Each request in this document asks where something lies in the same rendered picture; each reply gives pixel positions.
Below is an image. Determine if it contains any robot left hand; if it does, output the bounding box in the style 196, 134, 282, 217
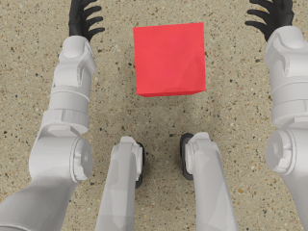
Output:
68, 0, 105, 43

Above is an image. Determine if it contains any carton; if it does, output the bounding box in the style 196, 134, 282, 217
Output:
133, 22, 206, 97

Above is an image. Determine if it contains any robot right upper arm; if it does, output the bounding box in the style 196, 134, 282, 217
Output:
264, 127, 308, 231

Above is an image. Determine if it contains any left robot shin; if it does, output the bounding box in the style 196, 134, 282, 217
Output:
110, 136, 140, 181

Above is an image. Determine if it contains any left robot forearm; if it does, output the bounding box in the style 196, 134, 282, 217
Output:
29, 36, 97, 176

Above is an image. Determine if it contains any robot right hand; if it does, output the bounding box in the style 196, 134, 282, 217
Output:
244, 0, 295, 42

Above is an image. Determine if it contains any left robot thigh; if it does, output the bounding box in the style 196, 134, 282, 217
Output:
94, 141, 142, 231

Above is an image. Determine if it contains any right robot forearm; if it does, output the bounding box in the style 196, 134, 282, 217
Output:
264, 25, 308, 129

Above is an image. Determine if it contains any robot left upper arm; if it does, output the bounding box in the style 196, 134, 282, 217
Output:
0, 136, 94, 231

